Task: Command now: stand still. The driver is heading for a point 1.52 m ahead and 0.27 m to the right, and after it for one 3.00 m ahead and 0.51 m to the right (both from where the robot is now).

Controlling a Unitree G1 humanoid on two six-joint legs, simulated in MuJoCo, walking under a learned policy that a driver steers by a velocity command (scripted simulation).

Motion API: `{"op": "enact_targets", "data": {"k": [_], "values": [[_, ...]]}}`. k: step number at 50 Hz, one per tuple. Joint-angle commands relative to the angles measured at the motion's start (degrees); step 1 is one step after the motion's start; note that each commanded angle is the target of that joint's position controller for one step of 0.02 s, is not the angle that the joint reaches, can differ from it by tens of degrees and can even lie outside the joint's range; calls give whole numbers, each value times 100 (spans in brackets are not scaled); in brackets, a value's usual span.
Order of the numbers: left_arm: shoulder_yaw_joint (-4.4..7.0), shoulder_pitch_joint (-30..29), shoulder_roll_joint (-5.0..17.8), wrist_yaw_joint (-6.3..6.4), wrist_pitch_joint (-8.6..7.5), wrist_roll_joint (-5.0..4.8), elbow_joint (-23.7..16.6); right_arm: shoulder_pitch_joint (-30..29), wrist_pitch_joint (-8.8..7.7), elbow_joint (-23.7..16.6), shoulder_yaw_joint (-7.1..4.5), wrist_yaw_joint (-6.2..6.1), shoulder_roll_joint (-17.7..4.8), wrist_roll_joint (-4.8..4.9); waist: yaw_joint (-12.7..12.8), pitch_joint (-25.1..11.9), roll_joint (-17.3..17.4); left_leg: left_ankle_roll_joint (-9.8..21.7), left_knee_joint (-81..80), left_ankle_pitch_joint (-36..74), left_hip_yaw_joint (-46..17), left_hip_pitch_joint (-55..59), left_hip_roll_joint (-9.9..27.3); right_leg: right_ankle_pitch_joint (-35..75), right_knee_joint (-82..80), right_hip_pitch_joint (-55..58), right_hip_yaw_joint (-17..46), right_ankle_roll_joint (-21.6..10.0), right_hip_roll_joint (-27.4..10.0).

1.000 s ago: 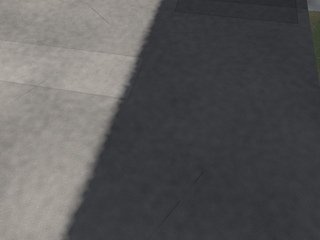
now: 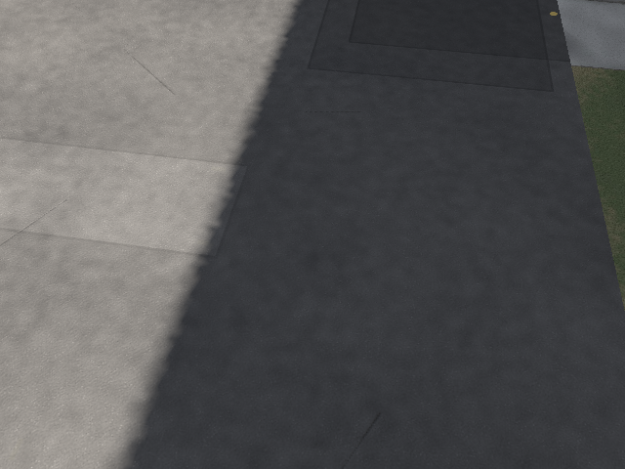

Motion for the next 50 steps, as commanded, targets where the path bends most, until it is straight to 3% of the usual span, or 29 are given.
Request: {"op": "enact_targets", "data": {"k": [1, 23, 50], "values": [[98, 341, 563, 16, -26, 2, -64, 49, -19, -88, -96, -31, -579, 4, -5, -141, -31, 241, -266, 1303, -111, 681, 136, 1149, -632, -563, 115, -102, -158], [31, 662, 401, 50, -26, 3, 249, 134, 7, 360, -33, -55, -459, 3, -29, 80, -15, 181, -453, 772, -81, 591, 101, 586, -844, -639, 55, -96, -92], [-12, 1053, 255, 56, -31, -17, 342, 483, -11, 455, 46, -73, -341, 18, -25, 137, -12, 177, -440, 812, -67, 525, 87, 660, -838, -656, 28, -101, -64]]}}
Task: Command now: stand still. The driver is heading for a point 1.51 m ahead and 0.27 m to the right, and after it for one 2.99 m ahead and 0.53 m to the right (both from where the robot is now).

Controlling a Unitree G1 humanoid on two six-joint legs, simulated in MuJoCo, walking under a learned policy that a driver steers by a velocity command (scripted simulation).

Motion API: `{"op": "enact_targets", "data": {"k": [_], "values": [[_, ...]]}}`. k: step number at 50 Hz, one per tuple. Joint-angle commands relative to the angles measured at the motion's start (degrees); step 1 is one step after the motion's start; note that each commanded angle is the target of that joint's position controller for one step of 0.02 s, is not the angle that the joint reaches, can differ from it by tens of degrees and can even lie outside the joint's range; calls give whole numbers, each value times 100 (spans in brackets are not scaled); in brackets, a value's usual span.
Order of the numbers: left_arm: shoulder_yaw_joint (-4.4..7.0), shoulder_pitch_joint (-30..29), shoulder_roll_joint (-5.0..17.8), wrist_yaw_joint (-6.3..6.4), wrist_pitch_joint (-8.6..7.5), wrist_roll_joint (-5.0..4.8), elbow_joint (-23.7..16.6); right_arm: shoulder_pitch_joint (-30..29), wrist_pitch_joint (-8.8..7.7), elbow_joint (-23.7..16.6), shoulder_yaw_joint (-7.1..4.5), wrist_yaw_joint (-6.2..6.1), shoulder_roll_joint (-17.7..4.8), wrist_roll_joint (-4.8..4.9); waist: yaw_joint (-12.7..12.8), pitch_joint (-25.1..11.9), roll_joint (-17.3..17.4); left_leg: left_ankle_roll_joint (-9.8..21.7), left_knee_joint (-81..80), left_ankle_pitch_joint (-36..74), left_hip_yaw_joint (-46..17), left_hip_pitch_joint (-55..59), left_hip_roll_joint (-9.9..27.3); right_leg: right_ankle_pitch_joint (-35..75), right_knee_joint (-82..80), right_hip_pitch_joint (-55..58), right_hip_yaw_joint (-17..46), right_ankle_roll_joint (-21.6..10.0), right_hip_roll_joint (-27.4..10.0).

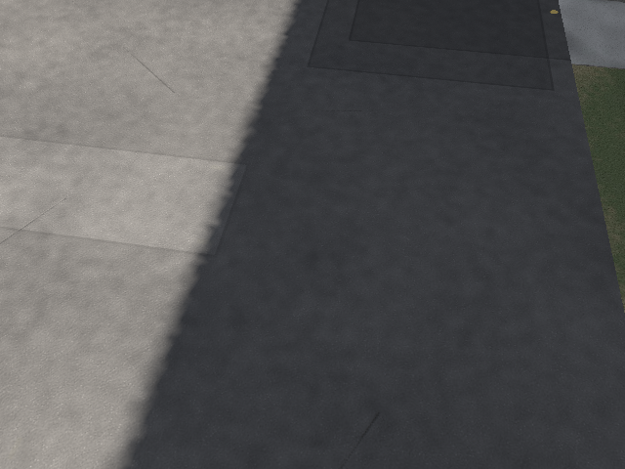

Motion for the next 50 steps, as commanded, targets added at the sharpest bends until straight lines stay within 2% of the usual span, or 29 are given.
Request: {"op": "enact_targets", "data": {"k": [1, 9, 10, 12, 13, 15, 16, 17, 19, 21, 22, 23, 24, 25, 26, 28, 29, 31, 34, 37, 40, 43, 44, 45, 46, 47, 48, 49, 50], "values": [[73, 535, 470, 13, -20, -2, -40, 215, -29, -111, -70, -16, -528, 1, 1, 143, -31, 208, -337, 779, -22, 497, 51, 599, -657, -733, 80, -78, -96], [70, 604, 445, 14, -22, -6, -40, 283, -30, -123, -63, -21, -508, 5, 3, 151, -33, 205, -320, 817, -17, 496, 49, 642, -648, -729, 78, -79, -94], [66, 725, 405, 21, -13, -11, 22, 384, -25, -70, -49, -22, -446, 3, 7, 17, -62, 210, -293, 235, 77, 549, -35, 64, -693, -674, 41, -108, -52], [152, 693, 649, 60, 16, -77, -35, 423, -31, -71, -94, -31, -516, 59, 27, 294, -307, 276, 75, -1662, 368, 83, -321, -1773, -809, -881, 281, -378, -134], [188, 710, 749, 74, 5, -107, -96, 307, -77, -145, -104, -21, -522, 57, 84, 557, -414, 325, 272, -2114, 393, -338, -339, -2505, -1007, -990, 621, -561, -367], [308, 1001, 1075, 59, -97, -174, -104, -21, -275, -350, -62, 66, -290, 79, 254, 851, -973, 337, 1216, -1478, 593, -1082, -327, -3160, -1648, -729, 1871, -1058, -1275], [368, 953, 1200, 49, -150, -189, -135, -146, -378, -439, -51, 123, -250, 90, 265, 1022, -1116, 417, 1687, -1172, 441, -1294, -96, -3066, -1866, -771, 2441, -1311, -1735], [365, 813, 1150, 34, -201, -161, -199, -163, -468, -503, -55, 177, -254, 123, 181, 1112, -1082, 518, 1822, -1259, 320, -1453, 63, -2756, -1896, -757, 2605, -1399, -1907], [342, 399, 1020, -25, -245, -198, -350, 181, -598, -468, -81, 243, -283, 199, -136, 1053, -923, 678, 796, -1368, 389, -818, 88, -1958, -1541, -829, 1987, -1120, -1610], [327, 81, 988, -71, -246, -217, -503, 1299, -616, -1, -228, 255, -462, 147, -549, 607, -472, 600, -101, -441, 498, 1166, -233, -721, -481, -1599, 983, -730, -853], [254, -157, 765, -104, -307, -158, -644, 2192, -621, 156, -382, 233, -908, 116, -885, 216, 661, 890, -840, -763, -1040, 2074, 732, 126, 1576, -2279, 145, -388, -238], [165, -114, 377, -79, -428, -187, -874, 2846, -680, 167, -477, 305, -1499, 103, -932, -216, 1970, 1706, -1920, -1407, -3726, 2763, 1993, -1036, 3336, -3447, -21, -224, 392], [206, -194, 548, -99, -518, -296, -903, 2363, -775, 73, -314, 311, -1083, 12, -616, 41, 1170, 1857, -2004, -1749, -4189, 2400, 2289, -1100, 4428, -3885, 643, -358, 54], [215, -283, 615, -160, -572, -341, -930, 1808, -824, -122, -221, 310, -777, 32, -402, 399, 681, 1667, -1918, -1550, -3429, 2133, 2109, -540, 4771, -4188, 742, -515, -228], [239, -298, 657, -187, -604, -292, -892, 1432, -827, -257, -155, 342, -653, 29, -257, 428, 379, 1442, -1968, -1135, -2612, 1927, 1789, 31, 4635, -4116, 653, -592, -460], [378, -436, 895, -215, -604, -182, -895, 1298, -754, -327, -55, 368, -442, -2, -131, 429, 321, 1098, -2039, 198, -1429, 1702, 1279, 677, 3979, -3762, 450, -568, -695], [391, -438, 833, -253, -563, -184, -883, 1473, -708, -294, -27, 341, -387, -18, -132, 361, 421, 1041, -2045, 702, -1075, 1687, 1135, 802, 3787, -3619, 325, -507, -703], [351, -654, 601, -303, -464, -181, -951, 1724, -655, -259, -34, 252, -546, -42, -138, 372, 387, 1077, -2090, 1359, -666, 1679, 1086, 1000, 3447, -3717, 150, -341, -703], [238, -1568, 418, -329, -410, -172, -1338, 1643, -625, -370, -64, 142, -780, -104, -256, 593, 300, 1058, -2300, 1468, -184, 1327, 1060, 1600, 2221, -3695, 63, -216, -635], [172, -2168, 437, -410, -407, -193, -1598, 1766, -647, -400, -107, 105, -938, -72, -378, 671, 384, 1020, -2484, 1468, 243, 1210, 1110, 2076, 1338, -3252, -155, -288, -446], [159, -2531, 521, -528, -412, -205, -1817, 1834, -637, -395, -135, 112, -941, -11, -345, 758, 322, 936, -2330, 1931, 570, 1698, 1309, 2055, 849, -3149, -177, -535, -344], [292, -2207, 800, -625, -441, -180, -1883, 1608, -559, -540, -203, 86, -1170, -44, 52, 197, 600, 743, -1200, 4915, 911, 2273, 1416, 1476, 837, -2271, -546, -868, 120], [417, -1547, 1028, -637, -432, -200, -1741, 1496, -496, -613, -227, 66, -1251, -86, 417, -242, 754, 651, -264, 5776, 1029, 2300, 1371, 1287, 878, -1504, -660, -982, 362], [591, -635, 1333, -621, -398, -209, -1493, 1350, -453, -731, -229, 57, -1304, -88, 889, -755, 735, 501, 1022, 5863, 1126, 1832, 1191, 1381, 621, -200, -630, -1150, 558], [763, 193, 1818, -521, -331, -180, -1358, 1345, -496, -936, -172, 62, -1213, -141, 1146, -1287, 86, 303, 2864, 4079, 1135, 293, 912, 1020, 473, 1520, 847, -1465, -295], [781, 287, 2194, -516, -344, -115, -1378, 2060, -706, -1122, 114, 227, -220, -164, 399, -2199, -1432, -9, 5040, -1628, 446, -2010, -391, -272, -407, 3329, 4428, -2646, -1895], [676, 422, 1698, -471, -356, -81, -1317, 1319, -990, -1237, -17, 298, -771, 83, 782, -2259, -913, 207, 5659, -1731, -615, -2612, -299, -446, -1210, 3320, 5026, -2430, -1820], [610, 40, 1468, -448, -409, -74, -1368, 749, -1110, -1501, -98, 308, -1052, 254, 677, -1334, -797, 365, 5555, -1272, -552, -3070, 1, 73, -1258, 2614, 4113, -2103, -1654], [543, -522, 1292, -465, -460, -92, -1536, 495, -1160, -1575, -118, 249, -1127, 196, 397, -914, -37, 415, 5083, -768, -535, -2771, 289, 823, -1335, 1579, 3358, -1918, -1411]]}}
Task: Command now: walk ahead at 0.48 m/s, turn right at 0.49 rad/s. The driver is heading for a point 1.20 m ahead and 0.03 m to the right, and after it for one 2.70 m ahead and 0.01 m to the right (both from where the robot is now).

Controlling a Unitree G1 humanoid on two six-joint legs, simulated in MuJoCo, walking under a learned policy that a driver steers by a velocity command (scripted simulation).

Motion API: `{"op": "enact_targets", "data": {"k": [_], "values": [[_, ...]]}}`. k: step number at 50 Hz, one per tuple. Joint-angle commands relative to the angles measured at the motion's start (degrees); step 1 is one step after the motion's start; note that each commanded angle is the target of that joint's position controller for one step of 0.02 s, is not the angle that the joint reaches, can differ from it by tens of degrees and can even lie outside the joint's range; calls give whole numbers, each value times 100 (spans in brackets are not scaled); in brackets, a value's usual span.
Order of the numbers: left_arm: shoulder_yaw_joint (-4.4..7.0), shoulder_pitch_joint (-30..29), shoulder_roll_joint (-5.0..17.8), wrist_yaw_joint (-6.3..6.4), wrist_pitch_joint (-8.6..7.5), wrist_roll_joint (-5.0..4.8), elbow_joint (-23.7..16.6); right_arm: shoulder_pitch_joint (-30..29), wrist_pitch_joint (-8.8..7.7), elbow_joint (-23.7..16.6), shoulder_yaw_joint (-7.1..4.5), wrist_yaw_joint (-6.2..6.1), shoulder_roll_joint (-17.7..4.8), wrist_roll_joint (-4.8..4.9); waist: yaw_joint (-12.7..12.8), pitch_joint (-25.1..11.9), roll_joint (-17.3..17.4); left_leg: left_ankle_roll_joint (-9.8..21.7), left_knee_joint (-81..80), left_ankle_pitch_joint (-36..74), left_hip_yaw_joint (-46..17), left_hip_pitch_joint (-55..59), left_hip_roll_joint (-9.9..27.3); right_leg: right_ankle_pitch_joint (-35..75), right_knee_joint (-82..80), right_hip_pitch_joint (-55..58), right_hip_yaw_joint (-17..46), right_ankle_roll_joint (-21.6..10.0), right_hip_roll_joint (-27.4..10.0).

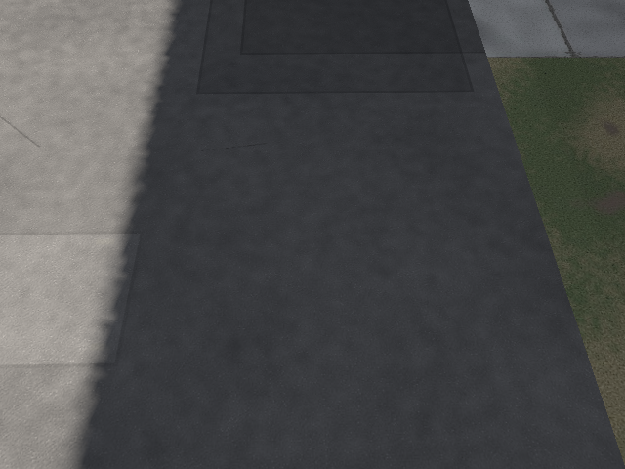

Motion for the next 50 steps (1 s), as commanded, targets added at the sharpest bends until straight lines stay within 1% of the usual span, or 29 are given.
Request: {"op": "enact_targets", "data": {"k": [1, 2, 5, 8, 12, 15, 17, 19, 20, 21, 22, 23, 24, 25, 26, 27, 30, 32, 36, 39, 41, 43, 44, 45, 46, 47, 48, 49, 50], "values": [[142, 552, 617, 29, -94, 62, -236, -389, -339, -703, -226, -53, -888, 26, 192, -756, 298, 185, 590, 723, -527, -2720, 454, 522, -2083, 2539, 2964, -1117, -1686], [106, 368, 544, 36, -103, 117, -320, -230, -240, -738, -262, -71, -865, -19, -40, -690, 207, 148, 351, 793, -582, -2291, 597, 810, -2205, 1972, 2620, -1091, -1520], [115, 538, 661, 125, -103, 38, -314, -341, -17, -942, -285, -116, -659, -158, -185, -397, -15, -112, -579, 981, -377, -2047, 668, 1129, -2448, 1073, 2060, -1110, -1284], [178, 954, 894, 273, -81, 23, -290, -1228, 29, -1297, -278, -156, -614, -223, 66, -171, -163, -326, -1984, 2110, -223, -2227, 479, 1075, -2476, 832, 1773, -958, -1027], [190, 1395, 924, 335, -9, -33, -231, -2077, -32, -1569, -207, -70, -465, -129, 442, -222, -380, -314, -3660, 3302, -121, -1785, 79, 606, -2259, 1016, 1715, -615, -885], [147, 1714, 793, 352, 16, -48, -93, -2353, -102, -1706, -210, 39, -591, -90, 589, -260, -425, -202, -4050, 3276, -221, -1862, 83, 579, -1885, 1736, 2014, -581, -1178], [150, 1803, 822, 378, 57, -7, -69, -2418, -169, -1790, -239, 109, -728, -95, 553, -278, -476, -52, -4252, 2769, -218, -1906, 51, 849, -1560, 2278, 2284, -541, -1408], [167, 1717, 900, 389, 108, 27, -102, -2039, -223, -1742, -289, 122, -861, -92, 293, -400, -640, 173, -4490, 2296, -51, -1381, -74, 1768, -1139, 2544, 2353, -438, -1433], [126, 1616, 807, 372, 113, 47, -160, -1392, -244, -1575, -380, 97, -1041, -126, -22, -809, -614, 390, -4572, 2390, -41, -443, -61, 2553, -473, 2478, 2162, -309, -1156], [36, 1463, 639, 347, 96, 111, -304, -390, -248, -1442, -465, 61, -1331, -193, -493, -1612, -313, 811, -4302, 2565, -772, 1098, 704, 2123, 937, 1753, 1827, -117, -843], [-89, 2329, 227, 308, -6, -5, -259, 499, -161, -1201, -634, 59, -1825, -216, -393, -2487, 1222, 1808, -4398, 1831, -3050, 3439, 1927, -12, 3047, -426, 1166, 379, 37], [-91, 2362, 464, 300, -65, -95, -223, 652, -109, -1065, -547, 113, -1389, -69, -442, -2388, 1579, 1874, -5130, 638, -4360, 3567, 2281, -2288, 3789, -1479, 1375, 388, 1], [20, 1718, 927, 293, -83, -162, -331, 226, -85, -1166, -427, 106, -980, -13, -473, -1383, 891, 1544, -5260, 69, -3714, 2774, 2066, -1910, 4111, -1913, 1464, 330, -342], [9, 1235, 907, 296, -76, -103, -458, -240, -35, -1284, -360, 103, -852, -49, -343, -841, 346, 1342, -5410, 423, -2942, 1896, 1818, -1413, 3964, -1815, 1164, 328, -635], [14, 990, 813, 294, -72, 14, -530, -518, -12, -1308, -305, 133, -733, -86, -191, -405, 147, 1293, -5634, 965, -2441, 1166, 1554, -1093, 3543, -1689, 1007, 353, -821], [38, 1024, 743, 296, -46, 65, -536, -644, -21, -1315, -265, 150, -649, -134, -19, -315, 279, 1207, -5778, 1419, -2071, 749, 1356, -869, 3216, -1390, 968, 366, -1008], [-23, 1166, 430, 300, 22, 66, -530, -537, -46, -1196, -293, 171, -768, -106, 113, -337, 503, 1269, -6065, 2416, -1343, 325, 1099, -535, 2660, -1097, 719, 500, -1125], [-56, 806, 372, 314, 15, 97, -681, -376, -33, -1103, -343, 130, -945, -84, 51, -290, 410, 1306, -6159, 2948, -1050, 355, 1094, -59, 2006, -1267, 635, 607, -1171], [-124, 12, 230, 257, -42, 74, -894, -39, 62, -947, -350, 61, -1032, -9, -206, -205, 415, 1056, -6165, 3060, -459, 373, 829, 1192, 447, -900, 420, 638, -996], [-131, -520, 261, 180, -67, 10, -1075, 337, 123, -783, -347, 53, -1084, 27, -403, -76, 445, 1026, -6066, 2825, -494, 667, 986, 1414, -102, -783, 347, 611, -854], [-117, -775, 330, 115, -97, -13, -1215, 459, 187, -701, -350, 40, -1103, 35, -413, 5, 473, 977, -5891, 2914, -595, 1078, 1187, 1134, -347, -897, 372, 502, -805], [-72, -783, 458, 66, -150, -4, -1293, 491, 260, -655, -367, 9, -1156, 47, -277, -13, 514, 885, -5594, 3224, -785, 1315, 1324, 714, -603, -630, 408, 377, -725], [-21, -540, 566, 64, -177, 6, -1251, 416, 292, -665, -384, -4, -1232, 45, -89, -147, 574, 829, -5302, 3751, -807, 1333, 1309, 534, -715, -182, 339, 309, -613], [83, 70, 749, 90, -194, 25, -1087, 300, 314, -696, -375, -13, -1247, 44, 276, -504, 544, 715, -4649, 4488, -660, 1193, 1108, 584, -920, 755, 224, 181, -481], [222, 1055, 1081, 150, -200, 85, -846, 218, 304, -792, -311, -14, -1104, -15, 707, -1215, 433, 533, -3473, 4287, -455, 481, 798, 837, -682, 2345, 494, -47, -822], [363, 1956, 1639, 218, -165, 213, -739, 514, 220, -993, -152, -3, -586, -90, 843, -2191, -599, 162, -1282, 2297, -30, -1588, 90, 782, -547, 4700, 2331, -656, -2317], [320, 2165, 1485, 203, -95, 153, -643, 954, 122, -911, -64, 17, -352, 19, 740, -2939, -1662, 53, 28, -832, -463, -2727, -302, -40, -1271, 5332, 4219, -1124, -3078], [196, 1932, 1051, 209, -74, 113, -657, 553, 95, -936, -250, 17, -989, 171, 803, -2104, -1011, 73, 540, -617, -764, -3210, 20, -553, -1491, 4651, 3731, -869, -2837], [128, 1543, 865, 221, -71, 79, -687, 96, 107, -1079, -282, 9, -1051, 191, 677, -1367, -763, 87, 480, -121, -571, -3324, 269, -453, -1650, 3807, 2882, -658, -2627]]}}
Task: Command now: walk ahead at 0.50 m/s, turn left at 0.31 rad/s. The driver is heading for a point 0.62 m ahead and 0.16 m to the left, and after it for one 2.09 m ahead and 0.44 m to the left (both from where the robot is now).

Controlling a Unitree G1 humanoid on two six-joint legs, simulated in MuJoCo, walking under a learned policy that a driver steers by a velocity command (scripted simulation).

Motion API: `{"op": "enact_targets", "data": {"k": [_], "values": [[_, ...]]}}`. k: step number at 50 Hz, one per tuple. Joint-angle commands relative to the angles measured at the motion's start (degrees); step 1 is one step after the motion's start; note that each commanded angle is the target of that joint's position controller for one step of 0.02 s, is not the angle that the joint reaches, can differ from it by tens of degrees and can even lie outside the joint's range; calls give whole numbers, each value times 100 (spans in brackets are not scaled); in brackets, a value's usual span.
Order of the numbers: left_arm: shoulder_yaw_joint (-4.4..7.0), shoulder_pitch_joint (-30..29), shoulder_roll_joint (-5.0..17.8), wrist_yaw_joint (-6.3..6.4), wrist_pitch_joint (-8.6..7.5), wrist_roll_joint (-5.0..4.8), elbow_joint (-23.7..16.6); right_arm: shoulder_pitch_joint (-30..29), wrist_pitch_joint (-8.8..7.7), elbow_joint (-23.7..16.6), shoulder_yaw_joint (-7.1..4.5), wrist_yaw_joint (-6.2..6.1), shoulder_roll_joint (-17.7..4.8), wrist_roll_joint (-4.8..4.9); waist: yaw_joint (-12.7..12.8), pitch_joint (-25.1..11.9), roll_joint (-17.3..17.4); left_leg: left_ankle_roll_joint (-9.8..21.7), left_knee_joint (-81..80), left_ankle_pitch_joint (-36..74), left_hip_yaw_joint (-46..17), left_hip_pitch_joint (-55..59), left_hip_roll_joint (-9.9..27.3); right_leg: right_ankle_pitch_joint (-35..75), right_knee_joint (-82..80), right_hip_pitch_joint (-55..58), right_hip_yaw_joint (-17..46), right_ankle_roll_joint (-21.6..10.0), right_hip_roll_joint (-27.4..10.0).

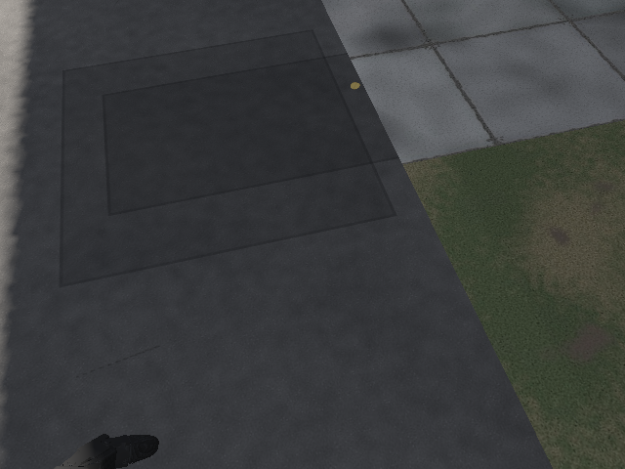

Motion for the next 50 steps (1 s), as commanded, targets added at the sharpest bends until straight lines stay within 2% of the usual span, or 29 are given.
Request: {"op": "enact_targets", "data": {"k": [1, 2, 3, 4, 6, 8, 12, 15, 18, 20, 21, 22, 23, 24, 25, 26, 27, 28, 29, 30, 33, 34, 38, 41, 45, 47, 48, 49, 50], "values": [[252, 1333, 747, 44, 26, -6, 159, -457, -134, -640, -178, -35, -727, 41, 735, -695, -559, 33, 1409, 491, -194, -2834, 562, -257, -1629, 2846, 2291, -1017, -1872], [210, 1033, 570, 23, -17, 20, 159, -455, -47, -624, -222, -54, -665, -17, 527, -432, -646, 28, 1144, 776, -220, -2555, 722, -32, -1872, 2280, 1809, -929, -1659], [219, 858, 547, 8, -50, 51, 193, -293, 46, -592, -214, -46, -518, -9, 362, -305, -767, 8, 1049, 970, -224, -2231, 802, 94, -2095, 1854, 1470, -900, -1556], [240, 783, 542, 1, -91, 57, 237, -229, 121, -577, -201, -39, -375, 2, 281, -230, -741, -14, 1012, 1088, -198, -2105, 822, 321, -2257, 1620, 1210, -928, -1518], [292, 747, 645, 22, -151, 79, 341, -350, 213, -678, -222, -52, -315, -14, 193, -71, -573, -61, 848, 1472, -255, -2274, 840, 814, -2423, 1487, 727, -952, -1508], [329, 855, 712, 81, -151, 94, 461, -594, 227, -799, -237, -42, -308, -49, 222, 15, -442, -104, 420, 1995, -328, -2563, 835, 1159, -2455, 1643, 335, -945, -1487], [377, 1001, 895, 176, -82, 65, 589, -1296, 160, -1029, -178, 112, -179, -65, 446, 185, -342, -53, -959, 3059, 29, -2448, 744, 1282, -2486, 1862, -373, -772, -1349], [430, 1312, 1060, 209, 10, -4, 717, -1918, 156, -1315, -130, 224, -132, -69, 701, 387, -246, 47, -1583, 3023, 304, -2590, 691, 1297, -2409, 2360, -569, -744, -1533], [482, 1479, 1185, 218, 148, -94, 817, -2237, 166, -1589, -142, 318, -206, -58, 747, 462, -301, 227, -1920, 2413, 535, -2712, 581, 1814, -2052, 3005, -711, -629, -1714], [522, 1375, 1341, 241, 226, -133, 795, -2086, 189, -1682, -219, 350, -357, -60, 544, 215, -489, 429, -1997, 1828, 860, -2167, 266, 3478, -1418, 3201, -888, -492, -1719], [542, 1316, 1420, 260, 269, -153, 772, -1739, 207, -1646, -299, 345, -497, -55, 316, -58, -603, 554, -1990, 1548, 1041, -1616, 22, 4436, -809, 3215, -971, -420, -1676], [537, 1212, 1440, 273, 316, -178, 749, -984, 212, -1480, -442, 318, -729, -35, -138, -456, -556, 731, -2288, 1688, 1163, -579, -268, 4870, 241, 2978, -1121, -287, -1506], [478, 1245, 1317, 293, 302, -141, 704, -26, 244, -1232, -659, 222, -1147, -32, -589, -976, -286, 976, -2542, 2001, 768, 1101, -273, 3996, 1720, 1974, -1175, -38, -1271], [245, 1638, 559, 245, 190, 94, 397, 168, 255, -1180, -811, 120, -1872, -10, -168, -1342, 1209, 1822, -2801, 1668, -2035, 3057, 1232, -607, 3893, -583, -1043, 341, -397], [169, 1482, 595, 163, -70, -16, 274, 219, 150, -1411, -700, 165, -1732, -67, -189, -2329, 1029, 2488, -3810, 1017, -4505, 3803, 1997, -2644, 4890, -1592, 458, 355, 256], [278, 787, 994, 100, -199, -251, 99, 136, 78, -1358, -570, 212, -1291, -115, -405, -1769, 479, 2091, -4022, 1251, -3789, 3553, 1840, -2171, 4956, -2166, 815, 221, -56], [245, 639, 931, 100, -266, -252, 45, -137, 37, -1358, -515, 211, -1105, -87, -212, -1146, 312, 1870, -3976, 1680, -2946, 2766, 1604, -1664, 4519, -2174, 753, 114, -292], [260, 662, 911, 150, -272, -108, 124, -573, 36, -1435, -458, 197, -916, -74, 62, -773, -23, 1669, -3986, 2172, -2321, 1915, 1345, -1305, 4019, -1829, 738, 123, -517], [317, 753, 993, 174, -214, -18, 167, -880, 39, -1547, -390, 175, -728, -121, 283, -593, 47, 1577, -4095, 2688, -1914, 1254, 1166, -1078, 3660, -1385, 750, 153, -658], [338, 842, 999, 161, -129, 3, 168, -1006, 39, -1630, -372, 156, -693, -162, 411, -545, 132, 1568, -4232, 2896, -1777, 858, 1060, -942, 3484, -1078, 755, 201, -695], [296, 757, 766, 177, 30, 80, 89, -905, 0, -1616, -422, 61, -873, -122, 475, -425, 96, 1605, -4412, 3424, -1339, 284, 878, -505, 2756, -916, 606, 457, -604], [272, 542, 710, 185, 48, 85, 13, -819, 4, -1588, -439, 18, -929, -112, 419, -336, 121, 1561, -4434, 3404, -1233, 203, 816, -215, 2376, -989, 582, 533, -555], [151, -176, 500, 98, 11, 32, -113, -528, 30, -1432, -397, -59, -842, -94, 62, -200, 390, 1206, -4411, 2752, -804, 148, 570, 1302, 626, -647, 489, 566, -330], [139, -490, 586, 0, -39, -63, -188, -280, 4, -1260, -386, -37, -889, -102, -142, -55, 486, 1161, -4370, 2371, -888, 486, 841, 1655, 147, -608, 449, 429, -300], [165, -638, 747, -110, -81, -91, -353, -117, 40, -1071, -410, -41, -965, -118, -156, 155, 513, 1052, -4060, 2979, -1031, 1502, 1335, 779, -139, -1107, 419, 1, -283], [220, -205, 856, -141, -86, -96, -278, -283, 80, -1063, -428, -68, -1032, -123, 107, -23, 568, 884, -3615, 4273, -799, 1710, 1299, 363, -251, -560, 222, -232, -85], [308, 395, 984, -129, -83, -75, -102, -406, 109, -1090, -409, -83, -1011, -132, 434, -419, 464, 756, -2909, 5290, -495, 1667, 1056, 501, -404, 299, 31, -390, 140], [405, 1224, 1223, -111, -72, -33, 87, -444, 121, -1169, -344, -115, -889, -178, 791, -1061, 210, 566, -1730, 5302, -177, 1153, 768, 832, -259, 1631, 439, -647, -119], [527, 1874, 1750, -108, -58, 10, 115, 58, 47, -1353, -230, -122, -565, -256, 702, -1860, -940, 130, 354, 3296, 205, -732, 56, 632, -330, 3669, 2635, -1443, -1296]]}}
Velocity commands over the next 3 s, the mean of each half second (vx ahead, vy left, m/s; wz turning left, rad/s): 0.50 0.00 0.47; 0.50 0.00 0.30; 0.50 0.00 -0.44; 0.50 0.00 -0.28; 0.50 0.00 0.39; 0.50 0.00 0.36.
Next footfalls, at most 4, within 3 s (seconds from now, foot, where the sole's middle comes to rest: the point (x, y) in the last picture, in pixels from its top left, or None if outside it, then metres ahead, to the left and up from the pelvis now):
0.46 left None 0.37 0.18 -0.76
0.98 right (273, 354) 0.72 0.10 -0.76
1.48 left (167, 283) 0.94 0.36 -0.76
1.96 right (271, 198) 1.20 0.09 -0.76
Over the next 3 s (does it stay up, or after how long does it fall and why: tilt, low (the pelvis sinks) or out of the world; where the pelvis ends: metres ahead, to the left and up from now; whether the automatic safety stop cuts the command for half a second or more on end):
stays up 1.60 0.32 0.00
